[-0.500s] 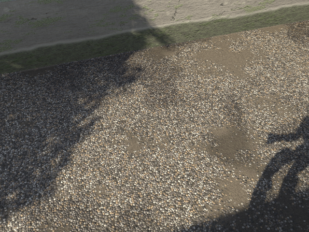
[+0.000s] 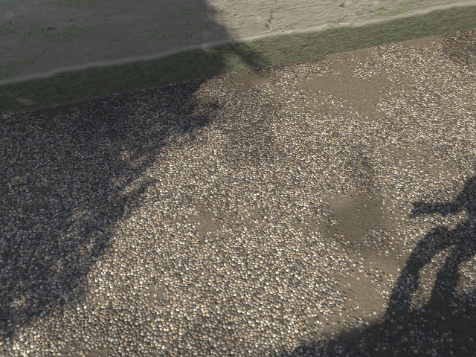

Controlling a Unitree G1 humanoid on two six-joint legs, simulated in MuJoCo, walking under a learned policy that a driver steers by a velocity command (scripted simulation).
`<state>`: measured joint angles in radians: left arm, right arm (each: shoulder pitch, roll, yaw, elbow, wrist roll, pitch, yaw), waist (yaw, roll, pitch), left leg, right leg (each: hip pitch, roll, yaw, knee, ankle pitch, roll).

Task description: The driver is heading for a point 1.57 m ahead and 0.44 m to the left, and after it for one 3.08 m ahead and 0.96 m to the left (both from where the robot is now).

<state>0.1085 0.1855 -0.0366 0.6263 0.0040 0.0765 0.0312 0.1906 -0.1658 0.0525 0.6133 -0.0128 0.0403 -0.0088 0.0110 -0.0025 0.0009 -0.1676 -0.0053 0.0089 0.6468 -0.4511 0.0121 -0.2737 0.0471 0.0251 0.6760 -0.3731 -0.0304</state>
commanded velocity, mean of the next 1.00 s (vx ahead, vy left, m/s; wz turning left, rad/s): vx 0.50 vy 0.00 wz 0.00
